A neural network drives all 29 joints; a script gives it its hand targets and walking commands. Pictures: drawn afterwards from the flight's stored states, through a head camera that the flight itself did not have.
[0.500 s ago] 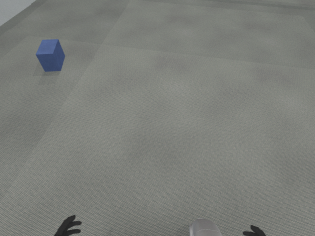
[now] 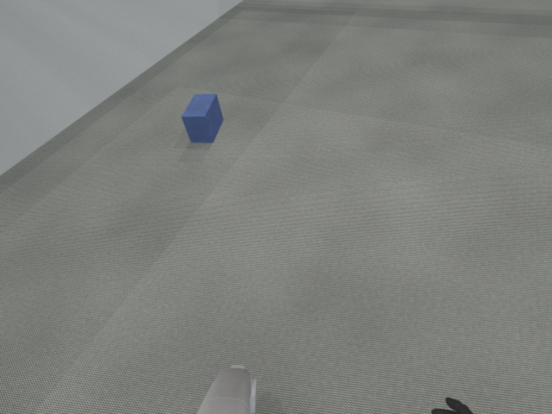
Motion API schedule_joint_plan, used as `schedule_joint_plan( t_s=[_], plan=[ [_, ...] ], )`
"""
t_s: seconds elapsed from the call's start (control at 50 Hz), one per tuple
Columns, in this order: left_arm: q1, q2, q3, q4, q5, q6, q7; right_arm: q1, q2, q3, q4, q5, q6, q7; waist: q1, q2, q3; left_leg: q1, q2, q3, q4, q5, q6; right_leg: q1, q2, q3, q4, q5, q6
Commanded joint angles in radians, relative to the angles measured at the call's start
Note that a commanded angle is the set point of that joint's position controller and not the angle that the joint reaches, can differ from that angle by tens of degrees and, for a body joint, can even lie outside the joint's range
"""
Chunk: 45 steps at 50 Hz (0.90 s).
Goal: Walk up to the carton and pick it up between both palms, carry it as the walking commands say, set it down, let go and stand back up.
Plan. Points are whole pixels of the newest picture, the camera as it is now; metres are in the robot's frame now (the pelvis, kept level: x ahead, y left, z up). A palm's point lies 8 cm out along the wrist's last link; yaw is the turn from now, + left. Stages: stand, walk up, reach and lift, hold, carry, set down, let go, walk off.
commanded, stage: walk up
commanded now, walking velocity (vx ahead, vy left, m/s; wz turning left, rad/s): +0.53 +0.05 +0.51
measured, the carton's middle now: (203, 118) +1.85 +0.70 -0.69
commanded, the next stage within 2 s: none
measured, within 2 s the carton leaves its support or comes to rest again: neither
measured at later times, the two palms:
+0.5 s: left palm (140, 275) +0.38 +0.36 -0.12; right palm (388, 324) +0.29 -0.14 -0.13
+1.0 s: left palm (156, 250) +0.45 +0.34 -0.11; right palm (341, 166) +0.73 -0.09 -0.15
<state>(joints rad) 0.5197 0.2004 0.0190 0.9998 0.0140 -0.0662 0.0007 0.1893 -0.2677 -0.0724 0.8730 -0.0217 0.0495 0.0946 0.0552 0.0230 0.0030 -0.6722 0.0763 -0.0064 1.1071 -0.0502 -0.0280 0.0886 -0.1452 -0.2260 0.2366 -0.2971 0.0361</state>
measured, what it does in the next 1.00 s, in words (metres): walks ahead, turning left: left foot, then right foot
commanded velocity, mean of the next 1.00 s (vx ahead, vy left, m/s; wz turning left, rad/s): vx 0.51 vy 0.02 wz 0.31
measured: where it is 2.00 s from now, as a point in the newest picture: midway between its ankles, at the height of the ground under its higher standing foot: (244, 224)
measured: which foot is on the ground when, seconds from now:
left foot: up 0.00-0.20, down 0.22-0.72, up 0.74-1.00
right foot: down 0.00-0.20, up 0.22-0.68, down 0.70-1.00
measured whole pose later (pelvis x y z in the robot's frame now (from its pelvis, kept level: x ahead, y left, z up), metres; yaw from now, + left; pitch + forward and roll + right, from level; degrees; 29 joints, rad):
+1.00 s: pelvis +0.58 +0.12 +0.00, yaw +17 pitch -3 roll +3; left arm 0.43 0.19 0.04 1.05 0.03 -0.08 0.00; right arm 0.19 -0.25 -0.07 0.96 -0.04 0.00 0.06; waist 0.05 0.04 0.04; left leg -0.65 0.11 0.01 1.07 -0.07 -0.02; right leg -0.10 -0.10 -0.18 0.38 -0.23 -0.01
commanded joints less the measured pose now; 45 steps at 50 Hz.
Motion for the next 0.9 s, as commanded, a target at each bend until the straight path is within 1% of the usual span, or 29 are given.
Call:
schedule_joint_plan(
  t_s=[0.0,0.08,0.12,0.16,0.18,0.2,0.22,0.26,0.28,0.3,0.34,0.36,0.4,0.48,0.52,0.54,0.6,0.62,0.64,0.66,0.68,0.7,0.72,0.74,0.76,0.8,0.82,0.86,0.88],
  plan=[
    [-0.010,0.173,0.047,-0.041,-0.004,-0.022,0.000,-0.220,0.008,0.014,-0.130,0.018,-0.036,0.003,0.011,-0.209,0.209,-0.087,-0.003,0.069,-0.189,-0.001,-0.018,-0.077,-0.185,0.045,-0.166,0.195,-0.074],
    [0.044,0.202,0.066,-0.013,-0.011,-0.015,0.008,-0.283,0.011,0.023,-0.131,0.003,-0.053,-0.005,0.027,-0.241,0.108,-0.023,-0.017,0.112,-0.333,-0.141,0.014,0.090,-0.215,-0.003,-0.051,0.549,-0.102],
    [-0.010,0.206,0.077,-0.028,-0.014,-0.006,0.005,-0.187,-0.002,0.023,-0.089,-0.014,-0.063,-0.022,-0.034,-0.232,0.017,0.093,-0.062,0.140,-0.438,-0.233,0.072,0.125,-0.200,-0.062,0.112,0.773,-0.091],
    [-0.025,0.207,0.080,-0.037,-0.021,0.010,0.007,0.042,-0.064,0.001,-0.005,-0.022,-0.090,-0.049,-0.114,-0.167,-0.151,0.451,-0.174,0.205,-0.540,-0.332,0.133,0.021,-0.146,-0.071,0.509,0.849,-0.079],
    [-0.057,0.168,0.061,-0.055,-0.025,0.001,0.005,0.229,-0.128,-0.024,0.047,-0.044,-0.099,-0.062,-0.209,-0.030,-0.270,0.808,-0.076,0.046,-0.555,-0.234,0.181,-0.267,-0.118,-0.062,0.787,0.627,-0.042],
    [-0.091,0.085,0.029,-0.124,-0.014,-0.018,-0.013,0.386,-0.265,-0.063,0.084,-0.043,-0.106,-0.087,-0.234,0.331,-0.297,1.092,0.234,-0.406,-0.603,0.033,0.265,-0.700,0.050,-0.014,1.046,-0.195,-0.005],
    [-0.068,0.071,0.030,-0.139,0.005,-0.023,-0.016,0.362,-0.300,-0.059,0.068,-0.011,-0.107,-0.098,-0.178,0.181,-0.280,1.044,0.350,-0.645,-0.676,0.266,0.323,-0.836,0.074,0.151,1.190,-0.274,-0.011],
    [-0.263,0.084,0.039,-0.168,0.005,-0.023,-0.021,0.234,-0.167,-0.022,0.074,0.000,-0.123,-0.098,-0.152,-0.093,-0.070,0.799,0.251,-0.467,-0.702,0.266,0.266,-0.851,-0.030,0.226,1.126,-0.145,-0.033],
    [-0.268,0.063,0.039,-0.159,0.009,-0.013,-0.023,0.186,-0.105,-0.008,0.065,0.006,-0.126,-0.097,-0.121,-0.083,-0.041,0.672,0.209,-0.399,-0.729,0.266,0.223,-0.778,-0.028,0.232,1.063,-0.086,-0.028],
    [-0.235,0.059,0.038,-0.154,0.003,0.000,-0.025,0.145,-0.077,-0.002,0.057,0.012,-0.133,-0.096,-0.080,0.022,0.021,0.528,0.182,-0.346,-0.794,0.187,0.208,-0.697,-0.040,0.220,1.015,-0.064,-0.010],
    [-0.219,0.058,0.036,-0.138,0.006,0.019,-0.032,0.126,-0.057,0.010,0.060,0.011,-0.146,-0.093,-0.043,0.053,0.064,0.460,0.160,-0.263,-0.837,0.173,0.180,-0.661,-0.055,0.207,0.940,0.006,0.007],
    [-0.205,0.071,0.040,-0.138,0.011,0.026,-0.032,0.086,-0.069,0.014,0.035,0.013,-0.149,-0.089,-0.031,0.017,0.048,0.444,0.157,-0.269,-0.854,0.176,0.188,-0.649,-0.032,0.190,0.923,0.034,0.013],
    [-0.266,0.075,0.042,-0.141,0.007,0.043,-0.036,0.139,-0.064,0.014,0.061,0.011,-0.160,-0.087,-0.043,0.046,0.121,0.419,0.161,-0.247,-0.927,0.056,0.173,-0.678,-0.035,0.193,0.838,0.138,0.027],
    [-0.458,0.086,0.033,-0.190,0.007,0.046,-0.052,0.214,-0.050,0.038,0.088,0.012,-0.155,-0.093,-0.084,0.087,0.182,0.478,0.097,-0.147,-0.945,0.159,0.125,-0.712,0.009,0.140,0.592,0.290,0.024],
    [-0.519,0.068,0.027,-0.208,-0.002,0.035,-0.068,0.224,-0.069,0.031,0.099,0.002,-0.153,-0.093,-0.108,0.180,0.163,0.502,0.084,-0.090,-0.964,0.188,0.109,-0.638,0.033,0.114,0.447,0.360,0.010],
    [-0.549,0.072,0.035,-0.214,0.001,0.035,-0.068,0.245,-0.072,0.029,0.096,0.002,-0.150,-0.098,-0.119,0.133,0.147,0.524,0.096,-0.115,-0.948,0.234,0.117,-0.618,0.060,0.101,0.438,0.363,0.009],
    [-0.546,0.081,0.037,-0.219,-0.003,0.026,-0.054,0.299,-0.101,0.022,0.108,0.003,-0.146,-0.112,-0.128,0.142,0.068,0.571,0.097,-0.075,-0.840,0.405,0.117,-0.493,0.119,0.053,0.326,0.281,-0.024],
    [-0.495,0.064,0.036,-0.199,0.001,0.018,-0.045,0.306,-0.098,0.016,0.118,0.011,-0.143,-0.119,-0.104,0.191,0.043,0.638,0.099,-0.055,-0.752,0.528,0.114,-0.482,0.116,0.065,0.283,0.219,-0.038],
    [-0.426,0.080,0.051,-0.173,0.010,0.006,-0.039,0.359,-0.090,0.017,0.151,0.011,-0.142,-0.120,-0.081,0.120,-0.070,0.650,0.090,-0.034,-0.587,0.697,0.111,-0.331,0.129,0.019,0.243,0.203,-0.058],
    [-0.214,0.118,0.067,-0.112,0.020,-0.001,-0.023,0.289,-0.126,0.004,0.123,0.019,-0.144,-0.120,0.020,0.072,-0.228,0.555,0.086,-0.037,-0.379,0.629,0.097,-0.061,0.090,0.081,0.206,0.220,-0.088],
    [-0.037,0.221,0.094,-0.059,0.032,-0.013,-0.010,0.290,-0.050,0.021,0.095,0.016,-0.150,-0.120,0.072,-0.154,-0.311,0.272,0.004,-0.047,-0.072,0.041,0.069,0.214,-0.153,0.386,0.166,0.321,-0.159],
    [0.060,0.308,0.109,-0.050,0.036,-0.022,-0.009,0.336,-0.009,0.026,0.095,0.024,-0.147,-0.123,0.063,-0.246,-0.412,0.065,-0.083,-0.046,0.184,-0.439,0.050,0.370,-0.394,0.697,0.150,0.564,-0.190],
    [0.057,0.292,0.097,-0.040,0.036,-0.024,-0.006,0.342,-0.036,0.009,0.101,0.032,-0.143,-0.120,0.023,-0.132,-0.343,0.048,-0.033,-0.093,0.256,-0.427,0.054,0.287,-0.411,0.705,0.143,0.629,-0.180],
    [-0.065,0.229,0.093,-0.041,0.029,-0.023,-0.006,0.327,-0.027,0.012,0.140,0.032,-0.143,-0.120,0.001,-0.073,-0.282,0.043,0.011,-0.127,0.256,-0.349,0.056,0.204,-0.347,0.570,0.157,0.582,-0.211],
    [-0.175,0.178,0.088,-0.072,0.030,-0.025,-0.004,0.295,-0.012,0.017,0.155,0.013,-0.140,-0.114,-0.017,-0.067,-0.192,0.040,0.027,-0.107,0.217,-0.315,0.057,0.077,-0.286,0.448,0.128,0.517,-0.192],
    [-0.212,0.105,0.055,-0.067,0.007,-0.036,-0.009,0.188,0.005,0.005,0.113,-0.003,-0.111,-0.094,-0.055,-0.036,-0.018,0.106,0.054,-0.064,0.163,-0.219,0.044,-0.202,-0.214,0.335,-0.016,0.295,-0.115],
    [-0.187,0.103,0.049,-0.045,0.014,-0.038,-0.005,0.191,0.033,0.010,0.118,-0.011,-0.095,-0.082,-0.057,-0.071,0.040,0.091,0.071,-0.071,0.112,-0.168,0.037,-0.255,-0.224,0.320,-0.035,0.230,-0.089],
    [-0.154,0.105,0.043,-0.025,0.012,-0.033,0.003,0.165,0.011,0.000,0.111,-0.022,-0.065,-0.059,-0.050,-0.033,0.106,0.067,0.082,-0.038,0.081,-0.075,0.013,-0.323,-0.227,0.288,-0.052,0.240,-0.087],
    [-0.160,0.115,0.045,-0.014,0.017,-0.030,-0.001,0.161,0.022,0.003,0.104,-0.020,-0.055,-0.041,-0.058,-0.135,0.129,0.073,0.081,-0.041,0.046,-0.068,0.014,-0.352,-0.214,0.265,-0.066,0.134,-0.069]
  ],
)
